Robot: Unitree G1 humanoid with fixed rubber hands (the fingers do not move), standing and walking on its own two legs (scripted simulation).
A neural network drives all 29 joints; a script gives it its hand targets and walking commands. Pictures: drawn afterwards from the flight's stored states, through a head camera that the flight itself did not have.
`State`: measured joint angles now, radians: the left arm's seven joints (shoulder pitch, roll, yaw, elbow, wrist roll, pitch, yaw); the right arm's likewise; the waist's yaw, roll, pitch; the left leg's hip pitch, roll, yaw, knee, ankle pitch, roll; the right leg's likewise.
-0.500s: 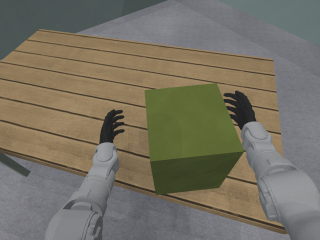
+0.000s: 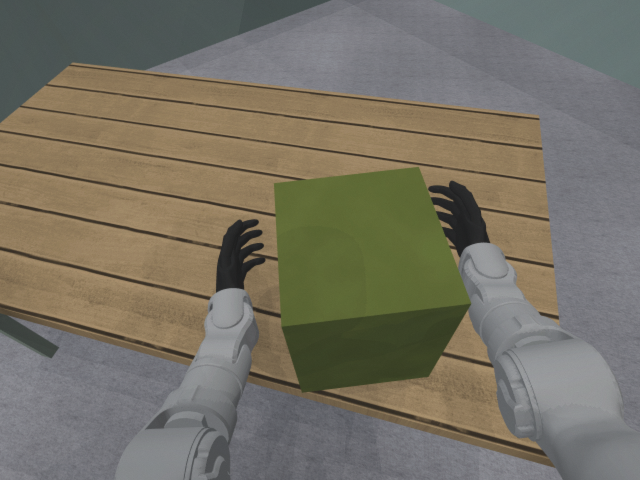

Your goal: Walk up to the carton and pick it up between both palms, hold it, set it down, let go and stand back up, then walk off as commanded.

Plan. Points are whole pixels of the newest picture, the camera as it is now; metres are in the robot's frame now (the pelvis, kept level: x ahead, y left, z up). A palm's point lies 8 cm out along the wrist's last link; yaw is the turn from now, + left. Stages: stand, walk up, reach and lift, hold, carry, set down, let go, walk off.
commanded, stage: reach and lift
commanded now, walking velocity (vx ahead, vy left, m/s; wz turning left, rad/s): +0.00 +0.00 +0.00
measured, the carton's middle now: (356, 286) +0.38 +0.03 -0.03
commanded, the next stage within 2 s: none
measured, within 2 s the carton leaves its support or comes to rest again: leaves its support in 1.70 s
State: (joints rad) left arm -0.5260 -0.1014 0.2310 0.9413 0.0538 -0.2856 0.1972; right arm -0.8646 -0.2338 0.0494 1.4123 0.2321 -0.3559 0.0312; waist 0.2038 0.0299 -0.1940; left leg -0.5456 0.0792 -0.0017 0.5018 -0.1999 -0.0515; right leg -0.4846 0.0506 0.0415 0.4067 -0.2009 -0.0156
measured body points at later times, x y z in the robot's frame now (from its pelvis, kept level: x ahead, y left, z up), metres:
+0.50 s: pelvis +0.00 +0.00 +0.00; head +0.06 -0.02 +0.45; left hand +0.35 +0.19 +0.02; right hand +0.45 -0.10 +0.04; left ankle -0.01 +0.15 -0.73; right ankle -0.02 -0.11 -0.74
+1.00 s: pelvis +0.00 -0.01 +0.00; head +0.06 -0.02 +0.45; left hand +0.35 +0.19 +0.02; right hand +0.45 -0.09 +0.05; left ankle -0.01 +0.15 -0.74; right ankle -0.02 -0.11 -0.74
